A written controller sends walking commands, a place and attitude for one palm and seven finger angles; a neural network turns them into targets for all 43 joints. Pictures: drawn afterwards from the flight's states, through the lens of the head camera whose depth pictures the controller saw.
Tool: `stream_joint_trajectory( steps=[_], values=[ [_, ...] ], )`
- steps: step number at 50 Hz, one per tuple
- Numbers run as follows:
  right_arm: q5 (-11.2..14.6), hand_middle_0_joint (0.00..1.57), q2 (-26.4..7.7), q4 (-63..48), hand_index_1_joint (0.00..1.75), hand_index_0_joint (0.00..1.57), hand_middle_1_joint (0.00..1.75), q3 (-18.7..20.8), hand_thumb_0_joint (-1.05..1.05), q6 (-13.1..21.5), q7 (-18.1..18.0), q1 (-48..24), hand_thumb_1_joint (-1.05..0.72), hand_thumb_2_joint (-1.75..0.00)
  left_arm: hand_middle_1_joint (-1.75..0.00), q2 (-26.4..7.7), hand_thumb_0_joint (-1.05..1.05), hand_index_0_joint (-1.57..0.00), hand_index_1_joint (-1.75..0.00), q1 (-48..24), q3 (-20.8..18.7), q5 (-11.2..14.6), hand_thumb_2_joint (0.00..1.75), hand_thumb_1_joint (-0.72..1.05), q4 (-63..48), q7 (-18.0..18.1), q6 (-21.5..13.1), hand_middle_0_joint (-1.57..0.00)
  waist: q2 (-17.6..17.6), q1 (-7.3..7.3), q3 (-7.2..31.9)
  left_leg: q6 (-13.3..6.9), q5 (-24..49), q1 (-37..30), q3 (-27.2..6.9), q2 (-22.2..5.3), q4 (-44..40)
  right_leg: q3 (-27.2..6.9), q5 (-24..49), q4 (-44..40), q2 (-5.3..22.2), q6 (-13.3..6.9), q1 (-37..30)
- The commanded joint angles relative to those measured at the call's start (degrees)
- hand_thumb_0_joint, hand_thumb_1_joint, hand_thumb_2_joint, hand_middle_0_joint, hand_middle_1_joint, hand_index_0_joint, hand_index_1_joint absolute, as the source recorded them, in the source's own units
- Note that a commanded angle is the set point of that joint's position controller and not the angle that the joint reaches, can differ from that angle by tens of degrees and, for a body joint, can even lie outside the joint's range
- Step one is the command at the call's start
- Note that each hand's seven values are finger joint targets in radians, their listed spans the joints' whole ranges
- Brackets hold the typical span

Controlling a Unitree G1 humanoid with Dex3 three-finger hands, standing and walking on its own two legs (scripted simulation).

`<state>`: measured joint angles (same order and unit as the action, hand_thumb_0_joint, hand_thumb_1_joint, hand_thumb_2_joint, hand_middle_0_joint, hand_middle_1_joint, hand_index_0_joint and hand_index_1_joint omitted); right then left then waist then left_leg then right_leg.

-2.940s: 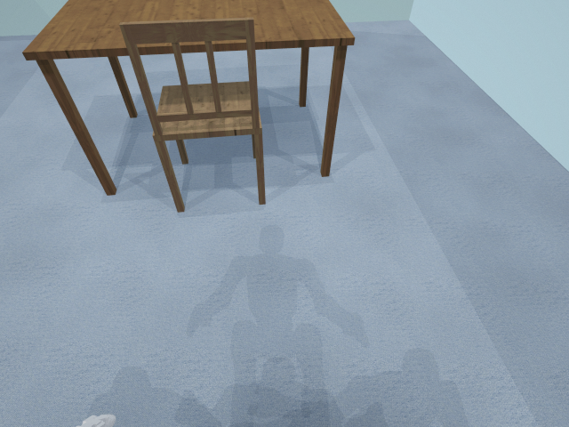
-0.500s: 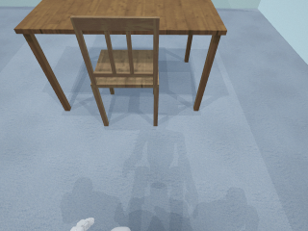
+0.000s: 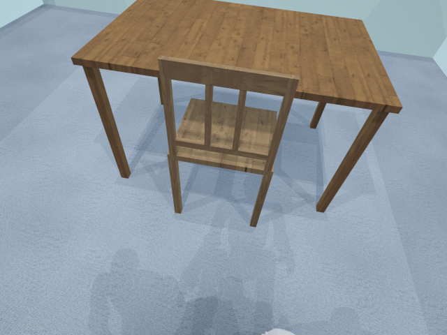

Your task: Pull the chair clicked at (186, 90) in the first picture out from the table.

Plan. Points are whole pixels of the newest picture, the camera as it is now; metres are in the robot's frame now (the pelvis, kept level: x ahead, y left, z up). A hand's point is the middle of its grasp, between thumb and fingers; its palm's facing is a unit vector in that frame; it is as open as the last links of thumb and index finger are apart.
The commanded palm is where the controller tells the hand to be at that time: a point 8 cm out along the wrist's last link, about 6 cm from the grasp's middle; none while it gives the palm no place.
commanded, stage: take the last steps up to it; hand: left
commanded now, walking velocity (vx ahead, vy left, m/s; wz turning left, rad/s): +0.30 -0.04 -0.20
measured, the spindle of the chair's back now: (208, 116) +0.79 +0.12 -0.11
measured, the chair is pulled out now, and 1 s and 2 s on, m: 0.00 0.00 0.00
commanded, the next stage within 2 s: come to a stop and stand still in 0.68 s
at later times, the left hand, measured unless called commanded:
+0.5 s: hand (182, 313) +0.19 +0.10 -0.16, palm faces -0.04 -0.98 -0.21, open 7.3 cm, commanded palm none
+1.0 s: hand (176, 261) +0.31 +0.14 -0.18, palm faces -0.05 -0.98 -0.19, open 7.4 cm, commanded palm none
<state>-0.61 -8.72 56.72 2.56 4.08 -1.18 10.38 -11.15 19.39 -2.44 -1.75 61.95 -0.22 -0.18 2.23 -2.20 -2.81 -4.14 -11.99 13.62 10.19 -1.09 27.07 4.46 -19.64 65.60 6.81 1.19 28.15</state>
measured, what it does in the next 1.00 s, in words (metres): walks ahead: right foot, then left foot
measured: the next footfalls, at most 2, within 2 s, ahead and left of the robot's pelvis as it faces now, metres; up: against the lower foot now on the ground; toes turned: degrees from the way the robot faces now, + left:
right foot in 0.30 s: +0.20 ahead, -0.17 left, +0.00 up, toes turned -12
left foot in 0.76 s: +0.35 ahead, +0.05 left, +0.00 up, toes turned +2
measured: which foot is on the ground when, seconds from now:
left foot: down 0.00-0.32, up 0.34-0.74, down 0.76-1.00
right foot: up 0.00-0.28, down 0.30-0.76, up 0.78-1.00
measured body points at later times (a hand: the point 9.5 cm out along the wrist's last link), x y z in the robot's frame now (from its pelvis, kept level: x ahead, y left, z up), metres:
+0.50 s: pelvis +0.15 -0.08 +0.00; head +0.16 -0.09 +0.45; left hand +0.19 +0.15 -0.14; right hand +0.12 -0.30 -0.16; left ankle +0.15 +0.06 -0.67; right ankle +0.16 -0.16 -0.74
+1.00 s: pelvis +0.27 -0.04 +0.00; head +0.30 -0.03 +0.45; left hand +0.31 +0.19 -0.16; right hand +0.31 -0.28 -0.14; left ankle +0.31 +0.05 -0.74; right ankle +0.27 -0.17 -0.71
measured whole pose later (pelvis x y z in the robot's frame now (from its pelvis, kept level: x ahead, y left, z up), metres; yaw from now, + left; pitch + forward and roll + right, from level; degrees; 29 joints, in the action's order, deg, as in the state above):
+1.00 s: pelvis +0.27 -0.04 +0.00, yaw -6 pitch -1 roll +0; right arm -0.7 -8.2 61.0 1.1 0.9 -2.9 10.0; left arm -10.5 13.5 -1.6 -0.9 62.2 1.9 1.6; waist 2.7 -0.7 -4.1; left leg -2.7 -11.1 11.9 8.1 -0.6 24.3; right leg 2.7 -24.1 44.5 3.0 1.0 19.9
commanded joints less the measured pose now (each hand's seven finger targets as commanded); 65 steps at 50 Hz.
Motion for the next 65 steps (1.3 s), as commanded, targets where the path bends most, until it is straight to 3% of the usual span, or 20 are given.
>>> stream_joint_trajectory(
  steps=[1,8,13,14,15,16,17,20,23,33,36,38,39,43,46,53,56,58,60,65],
  values=[
    [-0.42,0.2,-7.53,0.57,0.3,0.2,0.3,1.26,0.0,0.29,-0.06,7.51,-0.9,-0.9,-0.3,-0.69,0.0,-0.2,-0.3,2.09,-0.71,-0.09,0.9,0.9,-2.92,-0.31,0.08,-0.2,-5.38,1.79,-0.63,-5.52,1.35,-2.37,-11.42,-16.29,-18.35,-1.96,5.08,-6.62,1.94,0.63,3.39],
    [-0.93,0.2,-8.26,3.44,0.3,0.2,0.3,1.8,0.0,-0.25,0.04,11.3,-0.9,-0.9,-0.3,-0.91,0.0,-0.2,-0.3,-7.23,-0.92,0.19,0.9,0.9,-5.73,-0.86,-0.19,-0.2,-7.54,3.83,-4.62,-6.14,-1.7,-6.16,-10.1,-17.25,-18.36,-0.09,4.48,-23.25,0.95,-0.29,1.9],
    [-1.07,0.2,-8.43,4.9,0.3,0.2,0.3,1.72,0.0,-1.06,0.24,11.35,-0.9,-0.9,-0.3,-1.92,0.0,-0.2,-0.3,-3.48,-1.3,0.04,0.9,0.9,-4.3,-0.98,-1.3,-0.2,-5.23,1.49,-2.26,-2.78,-2.96,-2.92,-6.58,-14.83,-8.22,4.11,6.99,-35.45,-3.9,-1.83,-13.54],
    [-0.8,0.2,-7.38,4.96,0.3,0.2,0.3,1.41,0.0,-0.93,0.33,10.92,-0.9,-0.9,-0.3,-3.57,0.0,-0.2,-0.3,1.84,-1.86,-0.14,0.9,0.9,-2.62,-0.73,-1.85,-0.2,-1.81,-1.33,-0.09,-0.8,-2.27,1.12,-3.47,-11.85,0.83,1.96,6.91,-39.47,-3.17,-2.91,-22.51],
    [-0.13,0.2,-4.54,4.13,0.3,0.2,0.3,0.7,0.0,-0.63,0.83,11.02,-0.9,-0.9,-0.3,-8.54,0.0,-0.2,-0.3,8.21,-2.74,-0.36,0.9,0.9,-0.65,-0.17,-2.66,-0.2,9.76,-3.74,3.68,1.93,-8.19,12.07,1.94,-6.64,15.98,-12.76,2.45,-44.21,7.64,-7.05,-33.25],
    [-0.1,0.2,-3.74,1.6,0.3,0.2,0.3,-0.04,0.0,-0.56,1.21,8.18,-0.9,-0.9,-0.3,-13.01,0.0,-0.2,-0.3,13.88,-3.36,0.5,0.9,0.9,0.16,0.25,-2.77,-0.2,15.77,-5.11,4.92,3.01,-22.92,22.17,0.49,-1.57,30.98,-29.47,4.51,-51.96,17.17,-12.59,-37.3],
    [-0.29,0.2,-5.55,1.69,0.3,0.2,0.3,0.61,0.0,-0.94,1.21,6.88,-0.9,-0.9,-0.3,-12.77,0.0,-0.2,-0.3,12.74,-3.25,0.98,0.9,0.9,0.14,0.66,-2.97,-0.2,13.47,-4.68,6.0,2.38,-20.61,22.5,-5.97,-3.41,38.14,-31.05,-0.8,-54.65,17.48,-13.64,-32.61],
    [-0.75,0.2,-4.13,2.83,0.3,0.2,0.3,0.99,0.0,-1.59,1.58,6.58,-0.9,-0.9,-0.3,-6.39,0.0,-0.2,-0.3,0.73,-1.84,0.67,0.9,0.9,-3.29,1.34,-3.03,-0.2,2.35,0.64,-0.39,2.86,-8.16,21.28,-9.03,-7.2,39.52,-18.39,-2.86,-56.32,12.66,-11.85,-19.89],
    [-0.88,0.2,-2.07,4.42,0.3,0.2,0.3,0.76,0.0,-2.47,1.59,10.74,-0.9,-0.9,-0.3,-3.9,0.0,-0.2,-0.3,0.15,-0.98,0.48,0.9,0.9,-2.84,1.37,-3.95,-0.2,3.57,3.28,-0.04,4.26,-4.43,16.84,-7.15,-6.41,32.86,-8.43,12.96,-55.5,8.8,-10.49,-17.18],
    [-0.52,0.2,-2.16,0.76,0.3,0.2,0.3,0.38,0.0,-1.93,2.11,2.69,-0.9,-0.9,-0.3,-5.45,0.0,-0.2,-0.3,3.09,-1.51,0.17,0.9,0.9,-0.44,1.35,-3.52,-0.2,4.37,1.41,-1.87,3.6,-2.66,9.33,-5.29,-3.72,11.84,-6.89,16.89,-52.59,9.3,-10.63,-17.88],
    [-0.76,0.2,-4.2,3.01,0.3,0.2,0.3,0.19,0.0,-0.91,1.34,10.13,-0.9,-0.9,-0.3,-4.34,0.0,-0.2,-0.3,1.82,-1.46,0.61,0.9,0.9,-0.2,1.32,-2.65,-0.2,-0.83,4.76,1.03,3.03,2.71,-5.23,-4.59,-1.79,-0.65,-2.93,16.07,-40.95,4.11,-7.6,-15.71],
    [-1.23,0.2,-13.3,3.79,0.3,0.2,0.3,1.88,0.0,-0.86,0.23,17.75,-0.9,-0.9,-0.3,0.54,0.0,-0.2,-0.3,4.5,-0.53,1.12,0.9,0.9,-1.67,0.77,-2.26,-0.2,-19.46,5.54,5.47,-5.61,11.75,-17.16,-27.58,-20.32,-9.46,5.01,-13.29,-15.58,-6.64,-2.91,-0.81],
    [-0.97,0.2,-12.73,3.83,0.3,0.2,0.3,1.48,0.0,-1.39,-0.33,17.25,-0.9,-0.9,-0.3,-0.14,0.0,-0.2,-0.3,2.72,-0.35,0.55,0.9,0.9,-2.5,1.21,-2.12,-0.2,-17.99,5.99,5.33,-8.03,9.73,-14.65,-29.99,-21.77,-12.08,0.37,-17.03,-6.78,-6.37,-3.29,1.91],
    [-0.34,0.2,-4.36,1.98,0.3,0.2,0.3,-1.6,0.0,-0.81,-1.86,3.66,-0.9,-0.9,-0.3,1.86,0.0,-0.2,-0.3,2.62,0.72,1.45,0.9,0.9,1.11,1.73,-0.66,-0.2,-6.74,0.44,2.36,-5.72,40.88,-3.26,-13.53,-16.17,-9.82,-4.76,-5.34,-12.52,-1.33,-0.42,-7.57],
    [-0.03,0.2,-7.37,2.81,0.3,0.2,0.3,-0.7,0.0,-2.18,-2.2,3.46,-0.9,-0.9,-0.3,-0.02,0.0,-0.2,-0.3,2.42,0.77,1.33,0.9,0.9,0.82,2.39,1.31,-0.2,-7.56,1.25,5.09,-5.2,47.09,-6.96,-11.84,-16.29,-7.97,-3.11,-4.11,-20.56,-2.66,0.54,-10.68],
    [-0.63,0.2,-9.99,1.84,0.3,0.2,0.3,1.79,0.0,-4.57,-1.94,1.95,-0.9,-0.9,-0.3,-2.62,0.0,-0.2,-0.3,-2.01,-0.66,0.78,0.9,0.9,-4.03,2.41,3.01,-0.2,-10.09,1.8,2.97,-5.68,37.43,-4.34,-13.5,-17.73,-6.55,-3.36,-4.52,-21.35,-3.91,-0.81,-10.25],
    [-0.6,0.2,-9.84,1.32,0.3,0.2,0.3,2.04,0.0,-4.92,-1.2,1.0,-0.9,-0.9,-0.3,-2.38,0.0,-0.2,-0.3,-0.41,-0.62,0.7,0.9,0.9,-4.14,2.51,2.25,-0.2,-10.13,0.67,4.92,-2.97,26.32,-3.36,-11.6,-14.61,-3.84,-1.83,4.26,-32.45,-4.18,-0.52,-15.51],
    [0.17,0.2,-6.44,1.44,0.3,0.2,0.3,1.5,0.0,-4.94,-0.42,2.53,-0.9,-0.9,-0.3,-5.82,0.0,-0.2,-0.3,-0.93,-0.56,0.27,0.9,0.9,-4.23,2.86,0.84,-0.2,0.19,1.07,4.76,2.52,8.65,1.3,-8.19,-7.25,3.18,-9.06,18.92,-44.49,0.99,-1.89,-20.41],
    [0.38,0.2,-4.0,0.79,0.3,0.2,0.3,0.9,0.0,-5.94,0.02,3.08,-0.9,-0.9,-0.3,-10.24,0.0,-0.2,-0.3,-4.25,-0.72,0.47,0.9,0.9,-5.34,2.67,0.07,-0.2,8.81,2.01,4.17,5.64,-15.37,2.48,-6.44,-0.94,9.74,-18.81,26.16,-49.2,13.17,-9.47,-15.13],
    [0.1,0.2,-4.96,2.67,0.3,0.2,0.3,0.93,0.0,-6.57,0.18,4.4,-0.9,-0.9,-0.3,-9.23,0.0,-0.2,-0.3,-7.66,-1.02,0.49,0.9,0.9,-5.75,2.68,-0.02,-0.2,4.92,2.08,2.36,5.68,-13.57,6.24,-10.33,-0.77,21.77,-14.73,25.63,-48.4,10.11,-10.98,-16.62]
  ],
)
